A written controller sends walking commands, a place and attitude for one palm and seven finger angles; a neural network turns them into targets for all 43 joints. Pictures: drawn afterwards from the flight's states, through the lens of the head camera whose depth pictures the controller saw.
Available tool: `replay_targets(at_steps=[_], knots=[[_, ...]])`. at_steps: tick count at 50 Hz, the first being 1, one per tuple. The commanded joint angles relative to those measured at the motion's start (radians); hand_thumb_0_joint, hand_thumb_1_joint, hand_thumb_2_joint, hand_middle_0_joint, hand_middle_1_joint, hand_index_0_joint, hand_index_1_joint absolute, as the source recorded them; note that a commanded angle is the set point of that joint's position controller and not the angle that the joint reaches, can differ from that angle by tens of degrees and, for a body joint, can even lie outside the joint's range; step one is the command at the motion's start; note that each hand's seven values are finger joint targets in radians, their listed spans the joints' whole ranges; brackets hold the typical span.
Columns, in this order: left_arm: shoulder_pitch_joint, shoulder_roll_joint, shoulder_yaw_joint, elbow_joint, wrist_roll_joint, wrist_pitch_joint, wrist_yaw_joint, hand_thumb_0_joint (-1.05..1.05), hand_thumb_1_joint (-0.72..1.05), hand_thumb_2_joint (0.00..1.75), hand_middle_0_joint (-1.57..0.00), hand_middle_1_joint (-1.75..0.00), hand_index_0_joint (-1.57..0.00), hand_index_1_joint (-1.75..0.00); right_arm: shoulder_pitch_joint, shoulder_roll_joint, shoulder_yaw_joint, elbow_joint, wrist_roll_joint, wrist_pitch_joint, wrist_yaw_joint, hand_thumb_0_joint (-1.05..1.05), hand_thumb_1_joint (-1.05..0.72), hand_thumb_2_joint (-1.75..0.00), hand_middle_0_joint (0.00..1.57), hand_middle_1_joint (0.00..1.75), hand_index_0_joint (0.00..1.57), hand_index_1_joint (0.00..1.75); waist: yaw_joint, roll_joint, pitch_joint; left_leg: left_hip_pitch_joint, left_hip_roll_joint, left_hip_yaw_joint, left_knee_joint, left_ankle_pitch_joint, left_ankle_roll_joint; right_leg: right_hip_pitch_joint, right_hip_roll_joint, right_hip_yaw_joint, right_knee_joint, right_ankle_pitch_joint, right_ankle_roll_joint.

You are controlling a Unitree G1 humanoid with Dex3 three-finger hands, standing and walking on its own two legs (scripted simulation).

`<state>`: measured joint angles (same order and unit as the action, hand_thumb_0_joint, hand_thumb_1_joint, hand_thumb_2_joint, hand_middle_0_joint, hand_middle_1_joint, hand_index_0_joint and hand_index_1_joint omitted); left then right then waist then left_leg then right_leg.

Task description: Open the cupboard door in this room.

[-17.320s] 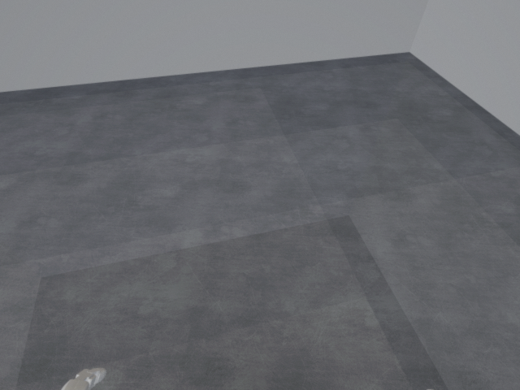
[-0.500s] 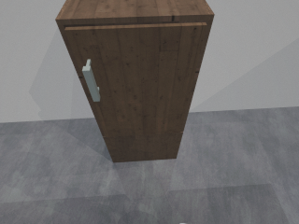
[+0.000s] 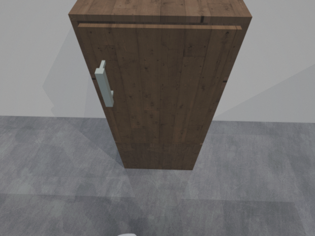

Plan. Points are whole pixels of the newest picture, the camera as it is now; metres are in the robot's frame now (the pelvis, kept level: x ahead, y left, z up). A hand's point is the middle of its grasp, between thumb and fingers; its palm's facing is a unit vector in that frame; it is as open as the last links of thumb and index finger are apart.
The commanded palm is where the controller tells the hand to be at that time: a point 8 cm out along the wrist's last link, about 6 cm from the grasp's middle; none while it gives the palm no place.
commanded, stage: come to a stop and stand still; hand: left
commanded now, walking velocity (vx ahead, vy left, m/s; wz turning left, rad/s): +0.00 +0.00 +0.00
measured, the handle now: (106, 84) +0.52 +0.21 +0.05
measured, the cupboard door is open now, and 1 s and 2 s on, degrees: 0 0 0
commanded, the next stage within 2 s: look again from close up in 0.60 s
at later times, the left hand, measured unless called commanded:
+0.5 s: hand out of the picture +0.00 +0.18 -0.17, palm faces -0.02 -0.98 -0.20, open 7.4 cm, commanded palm none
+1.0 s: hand out of the picture +0.01 +0.20 -0.17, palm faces -0.03 -0.98 -0.19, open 7.4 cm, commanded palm none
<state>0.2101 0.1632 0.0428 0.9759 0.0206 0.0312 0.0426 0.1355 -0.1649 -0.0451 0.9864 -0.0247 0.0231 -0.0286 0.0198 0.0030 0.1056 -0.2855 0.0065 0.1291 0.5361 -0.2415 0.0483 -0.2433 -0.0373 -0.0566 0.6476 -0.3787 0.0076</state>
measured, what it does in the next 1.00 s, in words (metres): stands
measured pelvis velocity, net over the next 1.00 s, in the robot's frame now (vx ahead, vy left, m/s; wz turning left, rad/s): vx -0.01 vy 0.02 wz -0.02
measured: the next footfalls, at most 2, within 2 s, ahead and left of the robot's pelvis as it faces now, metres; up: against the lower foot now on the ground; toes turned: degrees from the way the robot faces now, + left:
none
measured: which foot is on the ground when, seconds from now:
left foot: down 0.00-1.00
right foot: down 0.00-1.00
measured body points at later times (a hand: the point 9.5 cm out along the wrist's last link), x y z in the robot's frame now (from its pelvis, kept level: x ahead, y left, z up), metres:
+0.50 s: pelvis -0.03 +0.00 +0.00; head -0.03 +0.02 +0.45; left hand +0.01 +0.23 -0.15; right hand -0.02 -0.24 -0.14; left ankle +0.02 +0.10 -0.73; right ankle -0.03 -0.11 -0.73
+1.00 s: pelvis -0.01 +0.02 +0.01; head +0.00 +0.03 +0.46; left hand +0.01 +0.25 -0.16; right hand +0.03 -0.22 -0.14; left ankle +0.02 +0.10 -0.73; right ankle -0.03 -0.11 -0.73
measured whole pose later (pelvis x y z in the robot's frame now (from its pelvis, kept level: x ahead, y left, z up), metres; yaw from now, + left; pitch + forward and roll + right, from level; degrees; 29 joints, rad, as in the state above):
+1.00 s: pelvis -0.01 +0.02 +0.01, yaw -1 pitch +0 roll +0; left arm 0.29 0.20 -0.02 1.07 0.02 -0.01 0.03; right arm 0.23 -0.17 0.01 1.09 -0.01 -0.03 -0.01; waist 0.01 -0.03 0.01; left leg -0.25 -0.01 0.09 0.47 -0.22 0.06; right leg -0.17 -0.03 -0.04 0.45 -0.28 0.02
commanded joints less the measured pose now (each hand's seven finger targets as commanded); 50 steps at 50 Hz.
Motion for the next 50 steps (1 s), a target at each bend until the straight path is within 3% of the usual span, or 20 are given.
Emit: replay_targets(at_steps=[1, 2, 3, 4, 5, 6, 8, 9, 10, 13, 17, 20, 27, 31, 40, 50], knots=[[0.131, 0.104, 0.009, -0.017, 0.005, -0.039, 0.009, 0.0, 0.9, 0.9, -0.2, -0.3, -0.2, -0.3, 0.081, -0.099, -0.031, -0.04, 0.019, -0.009, -0.002, 0.0, -0.9, -0.9, 0.2, 0.3, 0.2, 0.3, -0.019, -0.107, -0.189, 0.107, 0.112, -0.105, 0.03, 0.327, -0.011, 0.109, -0.134, 0.176, -0.24, 0.599, -0.034], [0.162, 0.14, 0.004, -0.038, 0.011, -0.053, 0.04, 0.0, 0.9, 0.9, -0.2, -0.3, -0.2, -0.3, 0.047, -0.139, -0.027, -0.116, 0.03, -0.042, 0.005, 0.0, -0.9, -0.9, 0.2, 0.3, 0.2, 0.3, -0.012, -0.151, -0.23, 0.117, 0.1, -0.072, 0.109, 0.225, -0.046, 0.093, -0.165, 0.211, -0.206, 0.955, -0.028], [0.101, 0.182, 0.004, -0.092, 0.007, -0.065, 0.031, 0.0, 0.9, 0.9, -0.2, -0.3, -0.2, -0.3, 0.083, -0.093, -0.02, -0.133, 0.022, -0.026, 0.024, 0.0, -0.9, -0.9, 0.2, 0.3, 0.2, 0.3, -0.037, -0.216, -0.239, -0.008, 0.034, -0.072, 0.115, -0.079, -0.033, 0.141, -0.191, 0.203, -0.181, 0.706, -0.079], [0.084, 0.153, 0.01, -0.086, 0.01, -0.074, 0.028, 0.0, 0.9, 0.9, -0.2, -0.3, -0.2, -0.3, 0.05, -0.074, -0.012, -0.12, 0.01, -0.021, 0.032, 0.0, -0.9, -0.9, 0.2, 0.3, 0.2, 0.3, -0.02, -0.164, -0.249, -0.024, 0.023, -0.069, 0.103, -0.09, -0.034, 0.17, -0.195, 0.215, -0.164, 0.721, -0.112], [0.108, 0.152, 0.009, -0.086, 0.008, -0.08, 0.028, 0.0, 0.9, 0.9, -0.2, -0.3, -0.2, -0.3, 0.037, -0.07, -0.01, -0.126, 0.01, -0.022, 0.031, 0.0, -0.9, -0.9, 0.2, 0.3, 0.2, 0.3, -0.02, -0.146, -0.218, -0.038, 0.023, -0.07, 0.09, -0.088, -0.03, 0.17, -0.192, 0.224, -0.156, 0.756, -0.129], [0.126, 0.157, 0.002, -0.092, 0.007, -0.081, 0.024, 0.0, 0.9, 0.9, -0.2, -0.3, -0.2, -0.3, 0.043, -0.065, -0.008, -0.129, 0.013, -0.023, 0.029, 0.0, -0.9, -0.9, 0.2, 0.3, 0.2, 0.3, -0.023, -0.119, -0.194, -0.018, 0.01, -0.072, 0.074, -0.076, -0.029, 0.134, -0.188, 0.219, -0.156, 0.738, -0.13], [0.103, 0.145, -0.009, -0.092, 0.003, -0.074, 0.019, 0.0, 0.9, 0.9, -0.2, -0.3, -0.2, -0.3, 0.079, -0.072, -0.003, -0.111, 0.017, -0.023, 0.026, 0.0, -0.9, -0.9, 0.2, 0.3, 0.2, 0.3, -0.047, -0.119, -0.129, 0.076, 0.034, -0.094, 0.0, 0.018, -0.021, -0.008, -0.143, 0.18, -0.186, 0.486, -0.1], [0.093, 0.137, -0.01, -0.102, 0.006, -0.072, 0.018, 0.0, 0.9, 0.9, -0.2, -0.3, -0.2, -0.3, 0.101, -0.081, -0.003, -0.102, 0.014, -0.029, 0.026, 0.0, -0.9, -0.9, 0.2, 0.3, 0.2, 0.3, -0.052, -0.071, -0.1, 0.102, 0.062, -0.112, -0.027, 0.095, -0.011, -0.054, -0.111, 0.146, -0.185, 0.392, -0.081], [0.095, 0.134, -0.015, -0.101, 0.002, -0.065, 0.016, 0.0, 0.9, 0.9, -0.2, -0.3, -0.2, -0.3, 0.092, -0.092, 0.001, -0.1, 0.012, -0.03, 0.025, 0.0, -0.9, -0.9, 0.2, 0.3, 0.2, 0.3, -0.04, -0.036, -0.064, 0.086, 0.081, -0.135, -0.036, 0.108, -0.003, -0.083, -0.083, 0.128, -0.197, 0.265, -0.062], [0.122, 0.13, -0.025, -0.083, 0.003, -0.053, 0.009, 0.0, 0.9, 0.9, -0.2, -0.3, -0.2, -0.3, 0.072, -0.104, 0.008, -0.096, 0.009, -0.025, 0.025, 0.0, -0.9, -0.9, 0.2, 0.3, 0.2, 0.3, -0.025, -0.034, 0.04, -0.014, 0.079, -0.166, -0.102, -0.082, 0.001, -0.124, -0.057, 0.143, -0.275, -0.036, -0.056], [0.119, 0.149, -0.023, -0.082, 0.002, -0.048, 0.003, 0.0, 0.9, 0.9, -0.2, -0.3, -0.2, -0.3, 0.125, -0.108, 0.016, -0.07, 0.004, -0.027, 0.026, 0.0, -0.9, -0.9, 0.2, 0.3, 0.2, 0.3, -0.033, -0.02, 0.036, -0.025, 0.066, -0.158, -0.117, -0.154, -0.007, -0.147, -0.057, 0.148, -0.307, -0.159, -0.062], [0.134, 0.144, -0.022, -0.077, 0.0, -0.046, 0.0, 0.0, 0.9, 0.9, -0.2, -0.3, -0.2, -0.3, 0.145, -0.114, 0.021, -0.056, 0.002, -0.033, 0.023, 0.0, -0.9, -0.9, 0.2, 0.3, 0.2, 0.3, -0.024, 0.03, -0.008, -0.047, 0.081, -0.19, -0.162, -0.191, 0.001, -0.093, -0.043, 0.128, -0.286, -0.125, -0.056], [0.144, 0.139, -0.026, -0.04, -0.003, -0.049, -0.008, 0.0, 0.9, 0.9, -0.2, -0.3, -0.2, -0.3, 0.173, -0.128, 0.025, -0.018, 0.006, -0.049, 0.017, 0.0, -0.9, -0.9, 0.2, 0.3, 0.2, 0.3, -0.013, 0.01, -0.061, -0.064, 0.101, -0.212, -0.197, -0.175, 0.005, -0.006, -0.047, 0.105, -0.267, -0.028, -0.054], [0.14, 0.138, -0.027, -0.016, -0.003, -0.051, -0.01, 0.0, 0.9, 0.9, -0.2, -0.3, -0.2, -0.3, 0.184, -0.142, 0.025, 0.01, 0.01, -0.058, 0.013, 0.0, -0.9, -0.9, 0.2, 0.3, 0.2, 0.3, -0.009, 0.041, -0.062, -0.059, 0.117, -0.231, -0.224, -0.149, 0.012, 0.023, -0.043, 0.086, -0.25, 0.046, -0.052], [0.141, 0.135, -0.034, 0.041, -0.004, -0.057, -0.008, 0.0, 0.9, 0.9, -0.2, -0.3, -0.2, -0.3, 0.188, -0.138, 0.026, 0.058, 0.016, -0.065, 0.008, 0.0, -0.9, -0.9, 0.2, 0.3, 0.2, 0.3, -0.013, 0.001, -0.075, 0.028, 0.115, -0.196, -0.191, 0.029, 0.011, 0.034, -0.06, 0.089, -0.263, 0.154, -0.045], [0.121, 0.145, -0.035, 0.067, -0.001, -0.058, -0.005, 0.0, 0.9, 0.9, -0.2, -0.3, -0.2, -0.3, 0.134, -0.148, 0.025, 0.07, 0.018, -0.068, 0.006, 0.0, -0.9, -0.9, 0.2, 0.3, 0.2, 0.3, -0.017, -0.015, -0.069, 0.083, 0.115, -0.178, -0.176, 0.143, 0.01, 0.027, -0.069, 0.099, -0.267, 0.22, -0.034]])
